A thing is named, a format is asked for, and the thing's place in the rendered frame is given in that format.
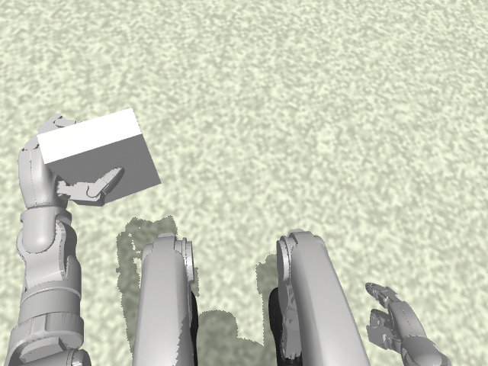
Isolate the carton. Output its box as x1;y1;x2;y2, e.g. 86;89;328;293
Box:
37;108;161;204

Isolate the right robot hand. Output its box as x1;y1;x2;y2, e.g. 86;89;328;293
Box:
365;283;427;354

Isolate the left robot arm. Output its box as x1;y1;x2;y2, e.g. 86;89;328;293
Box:
4;205;92;366

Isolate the left robot hand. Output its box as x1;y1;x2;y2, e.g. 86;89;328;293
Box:
18;114;125;209

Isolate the right robot foot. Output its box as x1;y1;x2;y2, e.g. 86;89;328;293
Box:
268;287;303;366

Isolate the right robot arm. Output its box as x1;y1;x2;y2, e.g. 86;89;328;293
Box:
400;336;452;366

